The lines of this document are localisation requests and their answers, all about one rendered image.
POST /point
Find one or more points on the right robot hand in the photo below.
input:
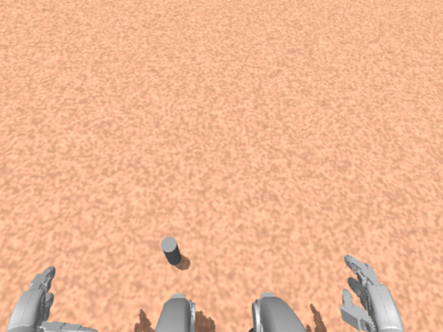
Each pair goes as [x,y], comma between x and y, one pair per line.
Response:
[375,298]

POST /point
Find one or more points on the can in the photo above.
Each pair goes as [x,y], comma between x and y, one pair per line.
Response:
[171,250]

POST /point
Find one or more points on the left robot hand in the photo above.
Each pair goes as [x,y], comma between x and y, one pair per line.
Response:
[33,307]

